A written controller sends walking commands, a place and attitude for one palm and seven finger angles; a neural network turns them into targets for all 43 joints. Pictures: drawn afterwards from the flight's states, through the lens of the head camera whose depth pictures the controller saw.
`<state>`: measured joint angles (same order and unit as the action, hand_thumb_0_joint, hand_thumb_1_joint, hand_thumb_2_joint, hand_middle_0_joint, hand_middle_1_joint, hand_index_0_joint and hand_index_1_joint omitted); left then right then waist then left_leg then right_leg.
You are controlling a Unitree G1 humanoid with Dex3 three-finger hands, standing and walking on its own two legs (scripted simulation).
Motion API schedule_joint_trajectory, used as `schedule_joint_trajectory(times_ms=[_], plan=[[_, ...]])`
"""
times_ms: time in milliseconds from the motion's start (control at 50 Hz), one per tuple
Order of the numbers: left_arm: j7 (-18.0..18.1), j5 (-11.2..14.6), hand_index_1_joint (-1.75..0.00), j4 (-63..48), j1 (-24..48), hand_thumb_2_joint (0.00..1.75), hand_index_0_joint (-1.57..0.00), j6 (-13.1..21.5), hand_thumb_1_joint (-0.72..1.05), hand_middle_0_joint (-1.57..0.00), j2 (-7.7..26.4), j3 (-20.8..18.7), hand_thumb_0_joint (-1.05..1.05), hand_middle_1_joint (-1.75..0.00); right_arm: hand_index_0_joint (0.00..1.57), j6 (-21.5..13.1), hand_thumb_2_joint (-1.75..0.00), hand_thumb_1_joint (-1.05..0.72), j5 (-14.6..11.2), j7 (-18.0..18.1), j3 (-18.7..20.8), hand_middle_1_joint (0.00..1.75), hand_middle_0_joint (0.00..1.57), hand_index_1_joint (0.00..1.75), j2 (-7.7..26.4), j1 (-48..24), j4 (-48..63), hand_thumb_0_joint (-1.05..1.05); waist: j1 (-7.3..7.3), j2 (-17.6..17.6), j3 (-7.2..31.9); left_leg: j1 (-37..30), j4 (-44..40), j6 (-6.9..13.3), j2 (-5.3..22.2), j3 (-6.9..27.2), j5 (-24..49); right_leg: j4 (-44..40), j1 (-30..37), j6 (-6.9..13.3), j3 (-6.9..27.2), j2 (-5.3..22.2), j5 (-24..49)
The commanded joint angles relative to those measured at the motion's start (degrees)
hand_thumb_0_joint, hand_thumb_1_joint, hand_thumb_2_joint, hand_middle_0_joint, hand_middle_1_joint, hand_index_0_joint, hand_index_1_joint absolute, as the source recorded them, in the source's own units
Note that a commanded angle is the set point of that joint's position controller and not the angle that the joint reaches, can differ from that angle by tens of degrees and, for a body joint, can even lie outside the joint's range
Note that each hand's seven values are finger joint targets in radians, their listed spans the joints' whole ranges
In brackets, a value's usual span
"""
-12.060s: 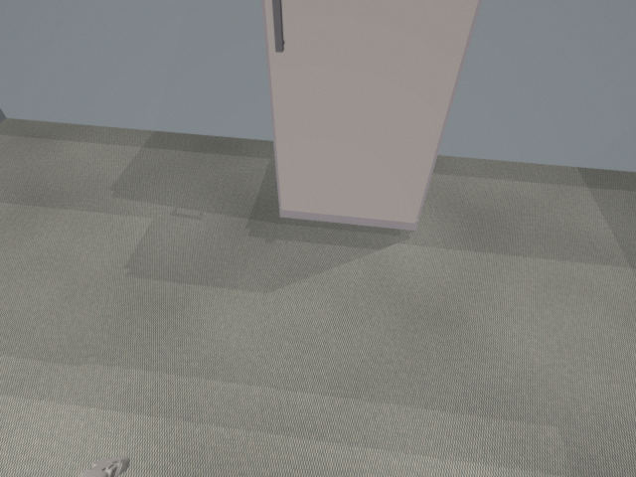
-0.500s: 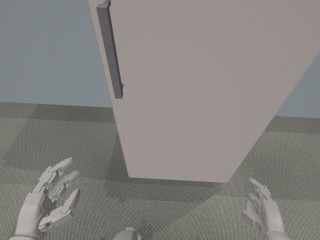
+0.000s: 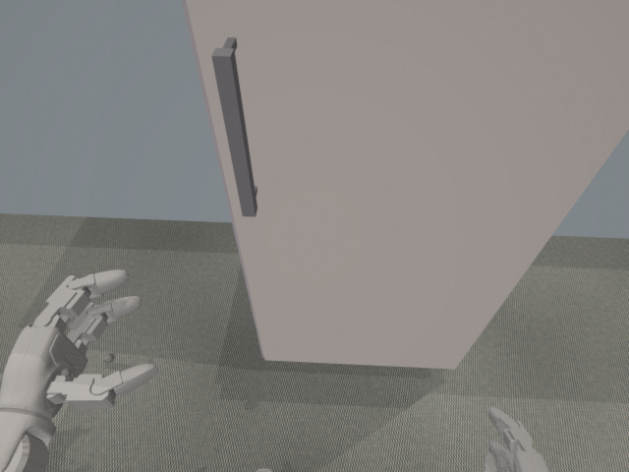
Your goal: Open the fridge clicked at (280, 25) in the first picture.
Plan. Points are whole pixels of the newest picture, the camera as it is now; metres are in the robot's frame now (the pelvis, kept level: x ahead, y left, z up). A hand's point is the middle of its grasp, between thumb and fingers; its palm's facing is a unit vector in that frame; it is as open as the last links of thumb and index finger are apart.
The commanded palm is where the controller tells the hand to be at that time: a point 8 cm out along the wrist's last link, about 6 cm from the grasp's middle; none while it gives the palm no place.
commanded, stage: raise the hand to about handle height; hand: left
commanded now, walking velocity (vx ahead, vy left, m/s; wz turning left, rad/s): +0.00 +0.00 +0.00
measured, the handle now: (241, 138) +0.51 +0.14 +0.17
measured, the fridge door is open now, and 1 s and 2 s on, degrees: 0 0 0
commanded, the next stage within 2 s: move the hooked fingers beside the handle in 1.20 s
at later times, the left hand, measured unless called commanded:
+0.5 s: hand (35, 296) +0.24 +0.29 +0.16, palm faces +0.07 -0.99 -0.08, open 13.8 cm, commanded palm +0.21 +0.34 +0.17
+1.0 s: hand (51, 260) +0.27 +0.27 +0.19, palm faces +0.06 -0.99 -0.08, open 14.0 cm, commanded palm +0.23 +0.32 +0.20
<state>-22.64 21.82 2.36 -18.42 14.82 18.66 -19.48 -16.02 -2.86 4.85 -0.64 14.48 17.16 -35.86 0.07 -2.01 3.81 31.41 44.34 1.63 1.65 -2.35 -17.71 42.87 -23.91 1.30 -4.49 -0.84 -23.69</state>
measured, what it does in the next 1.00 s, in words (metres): stands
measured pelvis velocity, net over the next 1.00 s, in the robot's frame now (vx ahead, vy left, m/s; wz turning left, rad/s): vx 0.00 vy -0.01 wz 0.02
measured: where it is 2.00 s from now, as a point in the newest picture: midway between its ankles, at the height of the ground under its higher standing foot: outside the picture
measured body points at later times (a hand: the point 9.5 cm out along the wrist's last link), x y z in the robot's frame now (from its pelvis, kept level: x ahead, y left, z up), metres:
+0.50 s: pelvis -0.01 +0.02 +0.02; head -0.02 +0.02 +0.47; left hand +0.23 +0.34 +0.17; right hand +0.19 -0.19 -0.03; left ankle +0.05 +0.10 -0.71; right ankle -0.02 -0.10 -0.71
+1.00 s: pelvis +0.00 -0.01 +0.03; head -0.02 -0.02 +0.48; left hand +0.26 +0.32 +0.20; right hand +0.18 -0.24 -0.04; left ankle +0.05 +0.10 -0.71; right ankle -0.02 -0.10 -0.71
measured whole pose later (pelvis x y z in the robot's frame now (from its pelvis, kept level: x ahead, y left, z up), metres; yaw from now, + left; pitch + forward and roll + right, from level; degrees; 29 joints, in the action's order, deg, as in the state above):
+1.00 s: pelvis +0.00 -0.01 +0.03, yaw +1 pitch -3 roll -1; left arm -26.1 19.6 8.1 3.5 -5.6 26.3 -25.5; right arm -14.2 -4.7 6.4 -3.8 15.8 13.9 -35.6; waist 2.0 -3.0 0.6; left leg 15.2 28.4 1.3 0.5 -1.6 -10.5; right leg 26.9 -7.6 1.6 -5.2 -0.7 -16.6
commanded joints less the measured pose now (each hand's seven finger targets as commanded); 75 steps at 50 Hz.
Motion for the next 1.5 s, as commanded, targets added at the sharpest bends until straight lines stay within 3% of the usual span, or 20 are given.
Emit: schedule_joint_trajectory(times_ms=[0,80,120,180,280,520,580,680,760,920,980,1020,1100,1120,1220,1280,1340,1400,1420,1480], plan=[[0.9,0.8,-0.99,-13.8,6.6,0.44,-0.28,2.6,-0.17,-0.28,11.4,-5.7,0.00,-0.99,0.20,-4.3,-0.90,-0.90,-0.5,0.7,2.4,0.30,0.20,0.30,7.7,-6.5,9.8,0.00,1.31,-1.9,9.0,-14.6,-8.2,0.4,-0.6,4.2,9.0,-8.6,-1.8,-1.0,1.0,-0.3,11.7],[2.0,0.1,-1.05,-15.2,12.4,0.40,-0.28,0.7,-0.27,-0.28,12.5,-5.7,0.00,-1.05,0.20,-4.4,-0.90,-0.90,-0.6,1.3,1.7,0.30,0.20,0.30,7.6,-6.8,9.1,0.00,1.11,-4.7,7.5,-17.3,-11.1,0.0,-0.2,5.6,7.0,-10.0,-1.3,-0.5,0.1,-0.6,9.3],[2.2,-0.1,-1.08,-14.4,14.8,0.38,-0.29,-0.6,-0.31,-0.29,13.9,-6.3,0.00,-1.08,0.20,-4.3,-0.90,-0.90,-0.5,1.6,1.4,0.30,0.20,0.30,8.0,-7.0,8.9,0.00,1.27,-2.8,6.3,-17.5,-12.5,0.1,-0.1,6.2,5.4,-11.3,0.0,-0.3,0.1,-0.7,8.3],[1.8,-0.6,-1.12,-14.0,17.9,0.35,-0.29,-3.3,-0.38,-0.29,14.0,-5.7,0.00,-1.12,0.20,-4.1,-0.90,-0.90,-0.9,1.8,0.9,0.30,0.20,0.30,7.7,-7.8,9.1,0.00,1.32,-5.1,5.8,-20.0,-15.0,-0.3,0.1,7.1,4.2,-12.5,0.7,-0.2,-0.2,-0.6,8.1],[0.6,-0.6,-1.20,-11.9,23.3,0.30,-0.30,-8.2,-0.50,-0.30,15.6,-6.6,0.00,-1.20,0.20,-3.3,-0.90,-0.90,-1.0,2.1,-0.1,0.30,0.20,0.30,7.6,-9.0,9.6,0.00,1.60,-4.5,4.1,-21.6,-18.1,-0.5,0.1,8.0,2.5,-15.2,3.0,-0.1,-0.4,-0.8,8.2],[-1.1,-1.5,-1.20,-8.9,34.5,0.30,-0.30,-14.3,-0.50,-0.30,21.6,-10.1,0.00,-1.20,0.20,-2.3,-0.90,-0.90,-1.2,2.6,-1.5,0.30,0.20,0.30,7.3,-10.5,9.3,0.00,2.33,-3.9,4.8,-26.1,-21.8,-0.3,-0.4,8.1,3.0,-20.0,7.5,0.3,0.2,-1.0,9.3],[-1.7,-1.5,-1.20,-9.6,38.1,0.30,-0.30,-15.2,-0.50,-0.30,22.7,-10.4,0.00,-1.20,0.20,-2.2,-0.90,-0.90,-1.5,2.7,-1.5,0.30,0.20,0.30,7.2,-10.8,9.3,0.00,2.02,-6.5,5.5,-27.8,-22.2,-0.3,-0.7,8.0,3.5,-20.5,7.6,0.3,0.3,-0.7,9.7],[-2.8,-1.5,-1.20,-6.3,41.5,0.30,-0.30,-17.4,-0.50,-0.30,25.1,-11.7,0.00,-1.20,0.20,-1.9,-0.90,-0.90,-1.9,2.7,-1.6,0.30,0.20,0.30,7.5,-11.1,9.2,0.00,2.13,-4.7,5.1,-27.7,-22.5,0.0,-1.1,7.4,4.3,-22.0,8.4,0.2,0.5,-0.5,9.8],[-4.2,-0.8,-1.20,-0.6,36.9,0.30,-0.30,-19.2,-0.50,-0.30,22.3,-10.0,0.00,-1.20,0.20,-1.5,-0.90,-0.90,-2.2,2.1,-1.2,0.30,0.20,0.30,7.9,-10.7,9.4,0.00,2.21,-0.4,3.0,-25.8,-21.4,0.4,-1.5,6.4,5.3,-22.5,7.6,0.0,0.8,-0.4,10.4],[-2.6,-0.4,-1.20,-7.7,38.8,0.30,-0.30,-16.0,-0.50,-0.30,26.5,-14.2,0.00,-1.20,0.20,-1.7,-0.90,-0.90,-1.9,1.7,-0.9,0.30,0.20,0.30,7.5,-10.9,9.8,0.00,2.77,-3.1,7.0,-27.6,-19.1,0.7,-1.7,4.5,10.8,-22.0,10.1,-0.4,2.1,0.1,14.7],[-2.3,-0.7,-1.20,-6.2,39.5,0.30,-0.30,-15.8,-0.50,-0.30,24.7,-13.1,0.00,-1.20,0.20,-1.7,-0.90,-0.90,-2.0,2.0,-0.8,0.30,0.20,0.30,7.3,-10.9,9.4,0.00,2.17,-4.4,6.0,-27.5,-18.9,0.8,-2.0,3.9,11.0,-21.9,9.3,-0.6,2.3,0.2,16.1],[-2.4,-0.8,-1.20,-5.0,38.7,0.30,-0.30,-16.1,-0.50,-0.30,24.4,-12.5,0.00,-1.20,0.20,-1.6,-0.90,-0.90,-2.1,2.0,-0.7,0.30,0.20,0.30,7.5,-10.5,9.2,0.00,2.28,-1.9,5.3,-26.9,-18.5,0.9,-1.8,3.7,11.6,-21.9,9.7,-0.9,2.5,0.4,17.2],[-3.1,-1.0,-1.20,-5.1,39.8,0.30,-0.30,-16.8,-0.50,-0.30,23.7,-11.3,0.00,-1.20,0.20,-1.4,-0.90,-0.90,-2.4,2.1,-0.7,0.30,0.20,0.30,7.3,-11.2,9.6,0.00,1.91,-4.2,5.4,-27.2,-18.1,1.0,-2.2,3.6,12.1,-21.3,9.0,-1.1,2.7,0.5,18.7],[-3.1,-0.8,-1.20,-4.8,38.9,0.30,-0.30,-16.8,-0.50,-0.30,24.1,-11.6,0.00,-1.20,0.20,-1.2,-0.90,-0.90,-2.2,2.0,-0.6,0.30,0.20,0.30,7.4,-10.8,9.4,0.00,2.11,-1.6,5.6,-26.8,-17.8,1.0,-1.9,3.6,12.6,-21.3,9.7,-1.3,3.0,0.6,19.3],[-3.4,0.0,-1.20,-2.8,37.1,0.30,-0.30,-17.1,-0.50,-0.30,24.6,-13.0,0.00,-1.20,0.20,-0.6,-0.90,-0.90,-2.3,1.8,-0.5,0.30,0.20,0.30,7.6,-11.0,9.5,0.00,2.42,1.0,5.6,-25.4,-16.6,1.1,-1.9,3.3,12.9,-20.9,9.7,-2.3,4.1,1.1,21.4],[-3.2,-0.4,-1.20,-4.1,38.9,0.30,-0.30,-17.3,-0.50,-0.30,24.0,-12.2,0.00,-1.20,0.20,-0.5,-0.90,-0.90,-2.5,1.9,-0.5,0.30,0.20,0.30,7.3,-11.5,9.9,0.00,2.14,-2.9,6.5,-26.2,-16.8,1.0,-2.3,3.2,13.0,-20.4,9.2,-1.8,3.3,0.8,21.1],[-2.6,-0.6,-1.20,-2.5,42.3,0.30,-0.30,-17.1,-0.50,-0.30,24.0,-11.3,0.00,-1.20,0.20,-0.2,-0.90,-0.90,-2.6,2.2,-0.4,0.30,0.20,0.30,7.6,-11.3,9.5,0.00,1.34,0.0,5.5,-25.1,-16.4,1.2,-2.1,3.3,11.7,-20.9,8.3,-2.3,4.3,1.0,19.9],[-2.2,-1.4,-1.20,-1.9,45.5,0.30,-0.30,-16.5,-0.50,-0.30,22.8,-9.3,0.00,-1.20,0.20,-0.2,-0.90,-0.90,-2.6,2.6,-0.5,0.30,0.20,0.30,7.3,-11.0,9.4,0.00,0.98,-3.2,6.1,-26.4,-17.0,1.1,-2.3,3.5,10.5,-20.8,7.3,-1.5,3.3,0.7,17.1],[-2.0,-1.3,-1.20,-2.1,46.5,0.30,-0.30,-16.3,-0.50,-0.30,22.6,-8.6,0.00,-1.20,0.20,0.0,-0.90,-0.90,-2.6,2.6,-0.5,0.30,0.20,0.30,7.4,-10.9,9.2,0.00,0.80,-0.9,6.1,-26.5,-16.7,1.2,-2.0,3.5,11.2,-20.8,7.7,-1.6,3.6,0.8,18.1],[-1.5,-2.0,-1.20,0.1,48.5,0.30,-0.30,-16.2,-0.50,-0.30,22.8,-8.5,0.00,-1.20,0.20,0.1,-0.90,-0.90,-2.6,2.8,-0.5,0.30,0.20,0.30,7.3,-10.8,9.1,0.00,0.85,-2.5,6.8,-26.6,-17.0,1.2,-2.1,3.7,10.5,-20.7,7.4,-1.4,3.5,0.7,16.9]])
